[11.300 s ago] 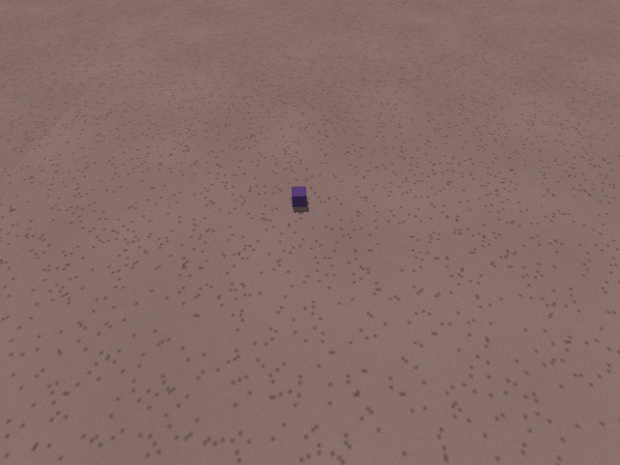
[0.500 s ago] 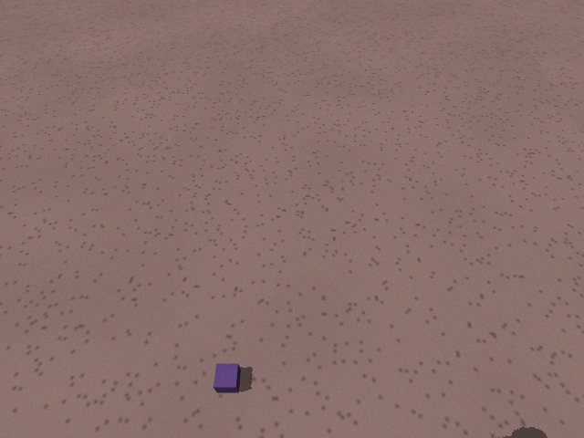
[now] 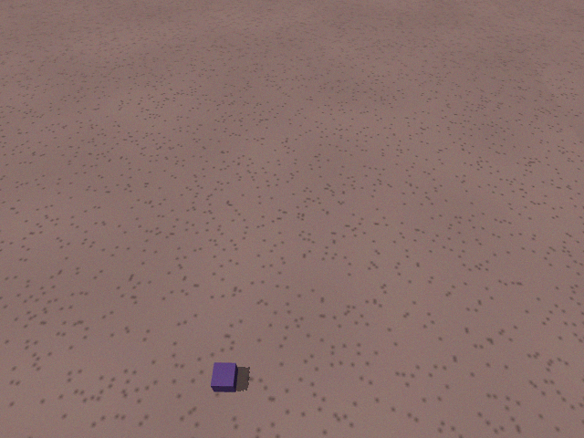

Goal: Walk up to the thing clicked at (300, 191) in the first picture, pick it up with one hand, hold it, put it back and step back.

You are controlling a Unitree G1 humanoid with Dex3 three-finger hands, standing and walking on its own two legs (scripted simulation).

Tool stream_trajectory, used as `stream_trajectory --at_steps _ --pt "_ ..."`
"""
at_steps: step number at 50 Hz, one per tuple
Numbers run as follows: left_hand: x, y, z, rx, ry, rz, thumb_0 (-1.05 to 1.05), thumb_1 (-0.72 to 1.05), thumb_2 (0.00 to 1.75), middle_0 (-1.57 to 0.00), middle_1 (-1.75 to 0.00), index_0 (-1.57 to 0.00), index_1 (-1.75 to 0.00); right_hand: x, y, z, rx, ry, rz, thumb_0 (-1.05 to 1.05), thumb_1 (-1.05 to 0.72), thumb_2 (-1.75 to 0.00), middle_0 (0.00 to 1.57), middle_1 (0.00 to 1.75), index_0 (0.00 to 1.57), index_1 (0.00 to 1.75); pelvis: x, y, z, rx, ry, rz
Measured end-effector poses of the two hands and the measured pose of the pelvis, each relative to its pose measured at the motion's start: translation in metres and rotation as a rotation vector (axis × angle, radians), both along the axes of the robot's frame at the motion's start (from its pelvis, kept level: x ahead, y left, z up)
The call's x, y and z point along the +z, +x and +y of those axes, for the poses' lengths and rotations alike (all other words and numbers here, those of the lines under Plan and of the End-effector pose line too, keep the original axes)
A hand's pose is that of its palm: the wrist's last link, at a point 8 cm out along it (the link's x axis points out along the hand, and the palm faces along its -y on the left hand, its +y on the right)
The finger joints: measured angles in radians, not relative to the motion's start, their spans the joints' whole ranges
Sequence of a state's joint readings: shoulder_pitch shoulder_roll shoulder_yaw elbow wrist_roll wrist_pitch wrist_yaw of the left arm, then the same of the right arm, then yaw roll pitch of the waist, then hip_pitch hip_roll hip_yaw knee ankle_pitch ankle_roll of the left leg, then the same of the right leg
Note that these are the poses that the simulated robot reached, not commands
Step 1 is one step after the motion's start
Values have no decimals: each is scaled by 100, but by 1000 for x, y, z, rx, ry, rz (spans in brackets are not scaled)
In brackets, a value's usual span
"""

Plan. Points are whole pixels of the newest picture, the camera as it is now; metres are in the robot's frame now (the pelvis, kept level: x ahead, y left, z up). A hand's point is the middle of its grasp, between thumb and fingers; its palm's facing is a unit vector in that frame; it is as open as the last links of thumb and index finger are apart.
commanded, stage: walk up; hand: left
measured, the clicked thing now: (224, 377) +0.40 +0.23 -0.74
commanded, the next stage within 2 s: none
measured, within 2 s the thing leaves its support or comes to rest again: neither
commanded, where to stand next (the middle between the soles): +0.01 -0.01 m, yaw -1 degrees
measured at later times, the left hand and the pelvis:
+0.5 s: hand out of the picture +0.05 +0.23 -0.17, palm faces +0.03 -0.92 -0.39, open 7.4 cm; pelvis -0.04 -0.05 -0.03, yaw +1 degrees
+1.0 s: hand out of the picture -0.05 +0.32 -0.15, palm faces +0.00 -0.83 -0.56, open 7.4 cm; pelvis -0.02 +0.00 -0.03, yaw +2 degrees
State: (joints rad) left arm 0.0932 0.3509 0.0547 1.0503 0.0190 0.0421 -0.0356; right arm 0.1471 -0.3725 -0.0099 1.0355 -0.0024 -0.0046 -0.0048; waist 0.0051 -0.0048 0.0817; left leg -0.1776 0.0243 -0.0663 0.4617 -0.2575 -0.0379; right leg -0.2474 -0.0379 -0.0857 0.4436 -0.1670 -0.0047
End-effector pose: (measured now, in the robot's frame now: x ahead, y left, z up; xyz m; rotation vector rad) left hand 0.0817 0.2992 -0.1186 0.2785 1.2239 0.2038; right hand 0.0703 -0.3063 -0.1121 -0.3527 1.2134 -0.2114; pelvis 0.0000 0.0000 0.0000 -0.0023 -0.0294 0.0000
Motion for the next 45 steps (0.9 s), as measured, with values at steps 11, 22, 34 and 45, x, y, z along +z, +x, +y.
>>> stream_trajectory --at_steps 11,22,34,45 --pt "1 3 5 17 5 -30 1 90 90 -20 -30 -20 -30 -3 4 2 27 -6 -11 1 -90 -89 20 30 20 30 -4 -6 1 15 0 4" --pt "-3 -18 -6 28 63 -37 0 90 90 -20 -30 -20 -30 -6 -8 -47 82 -86 -13 1 -90 -89 21 30 21 30 -18 -35 -38 26 -1 38" --pt "21 -105 -60 42 116 54 0 90 90 -20 -31 -21 -30 -18 3 -71 86 34 -32 1 -90 -89 20 30 20 30 -7 -27 -62 26 11 -5" --pt "42 -147 15 71 278 115 0 90 90 -21 -31 -21 -30 -26 43 -24 139 76 -57 1 -90 -89 20 30 20 30 -17 -23 -27 34 -24 1"
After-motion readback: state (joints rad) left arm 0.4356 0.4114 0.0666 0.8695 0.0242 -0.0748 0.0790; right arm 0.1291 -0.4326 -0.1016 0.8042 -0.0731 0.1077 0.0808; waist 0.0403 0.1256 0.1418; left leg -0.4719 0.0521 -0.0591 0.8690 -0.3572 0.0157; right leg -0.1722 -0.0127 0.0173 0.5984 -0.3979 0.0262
